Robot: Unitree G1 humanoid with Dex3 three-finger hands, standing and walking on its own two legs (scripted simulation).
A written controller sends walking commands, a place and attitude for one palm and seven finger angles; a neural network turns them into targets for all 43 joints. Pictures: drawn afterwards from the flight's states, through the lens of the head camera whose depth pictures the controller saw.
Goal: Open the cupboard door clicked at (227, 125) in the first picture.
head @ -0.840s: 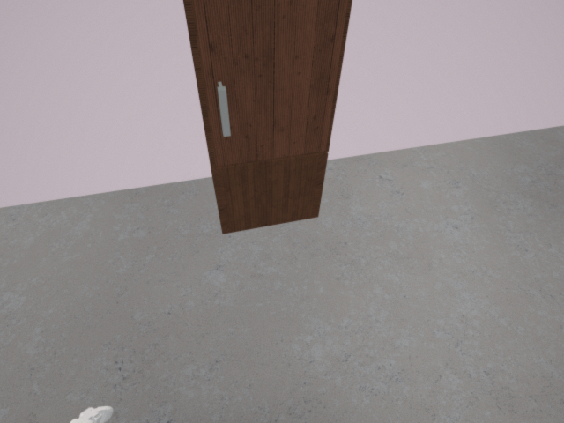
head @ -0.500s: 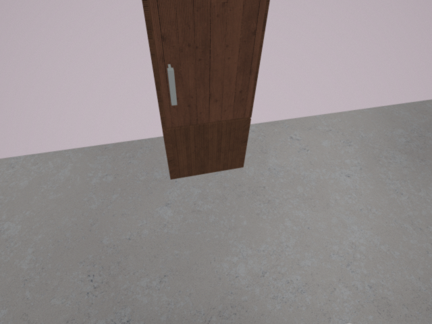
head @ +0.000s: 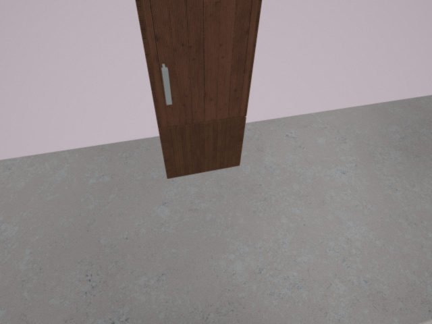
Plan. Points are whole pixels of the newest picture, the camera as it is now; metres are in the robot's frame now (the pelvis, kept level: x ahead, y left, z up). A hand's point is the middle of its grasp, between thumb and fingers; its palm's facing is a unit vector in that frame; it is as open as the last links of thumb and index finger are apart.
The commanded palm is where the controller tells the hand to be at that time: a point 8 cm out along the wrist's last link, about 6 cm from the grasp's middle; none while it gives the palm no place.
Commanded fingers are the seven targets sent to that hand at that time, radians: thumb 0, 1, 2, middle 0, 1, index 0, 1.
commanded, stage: look at it before walking up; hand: left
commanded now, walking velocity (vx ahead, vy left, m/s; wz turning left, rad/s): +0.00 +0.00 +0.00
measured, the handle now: (166, 84) +1.02 +0.27 -0.11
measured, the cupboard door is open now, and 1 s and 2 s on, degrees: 0 0 0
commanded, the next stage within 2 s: walk to a spot facing it in 0.60 s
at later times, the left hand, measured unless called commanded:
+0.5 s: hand out of the picture +0.07 +0.25 -0.16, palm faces -0.02 -0.95 -0.32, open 7.4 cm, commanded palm none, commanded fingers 0.00 0.90 0.90 -0.20 -0.30 -0.20 -0.30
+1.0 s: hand out of the picture +0.07 +0.21 -0.18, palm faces -0.11 -0.95 -0.28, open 7.4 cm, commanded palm none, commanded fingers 0.00 0.90 0.90 -0.20 -0.30 -0.20 -0.30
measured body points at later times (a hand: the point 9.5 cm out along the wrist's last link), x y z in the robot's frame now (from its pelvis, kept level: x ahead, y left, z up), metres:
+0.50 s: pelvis +0.00 +0.00 +0.00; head +0.01 +0.01 +0.45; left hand +0.07 +0.30 -0.14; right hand +0.08 -0.30 -0.13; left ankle +0.00 +0.12 -0.74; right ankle +0.01 -0.13 -0.74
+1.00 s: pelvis +0.00 -0.01 -0.01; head +0.02 -0.01 +0.44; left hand +0.08 +0.26 -0.16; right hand +0.06 -0.28 -0.15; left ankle +0.01 +0.12 -0.74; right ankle +0.00 -0.12 -0.74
